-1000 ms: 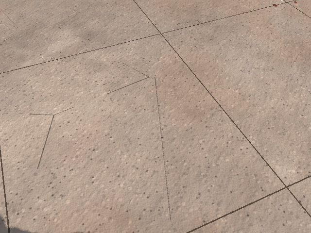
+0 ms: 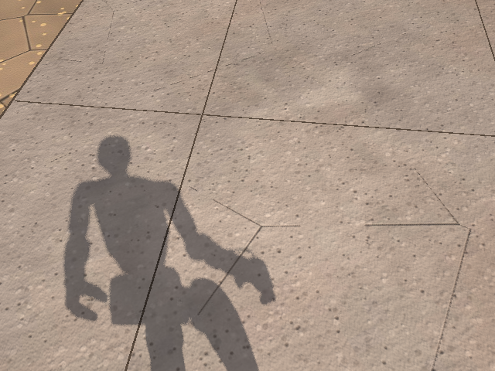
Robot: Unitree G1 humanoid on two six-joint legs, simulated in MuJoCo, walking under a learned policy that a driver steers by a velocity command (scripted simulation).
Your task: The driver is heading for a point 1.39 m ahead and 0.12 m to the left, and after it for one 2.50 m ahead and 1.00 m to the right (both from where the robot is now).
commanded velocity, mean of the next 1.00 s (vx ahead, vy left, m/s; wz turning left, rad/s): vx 0.50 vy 0.00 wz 0.27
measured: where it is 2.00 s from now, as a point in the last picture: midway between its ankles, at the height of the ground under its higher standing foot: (206, 203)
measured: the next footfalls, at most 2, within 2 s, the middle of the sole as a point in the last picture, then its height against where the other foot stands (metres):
left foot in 0.30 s outside the picture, level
right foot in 0.84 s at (259, 308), level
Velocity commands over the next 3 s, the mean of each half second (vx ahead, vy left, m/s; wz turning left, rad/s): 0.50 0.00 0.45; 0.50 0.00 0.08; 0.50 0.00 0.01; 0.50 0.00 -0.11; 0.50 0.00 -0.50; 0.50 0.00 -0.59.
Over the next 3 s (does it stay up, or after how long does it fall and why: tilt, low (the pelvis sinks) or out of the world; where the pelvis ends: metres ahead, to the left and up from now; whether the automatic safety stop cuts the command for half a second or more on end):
stays up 1.59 0.19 -0.01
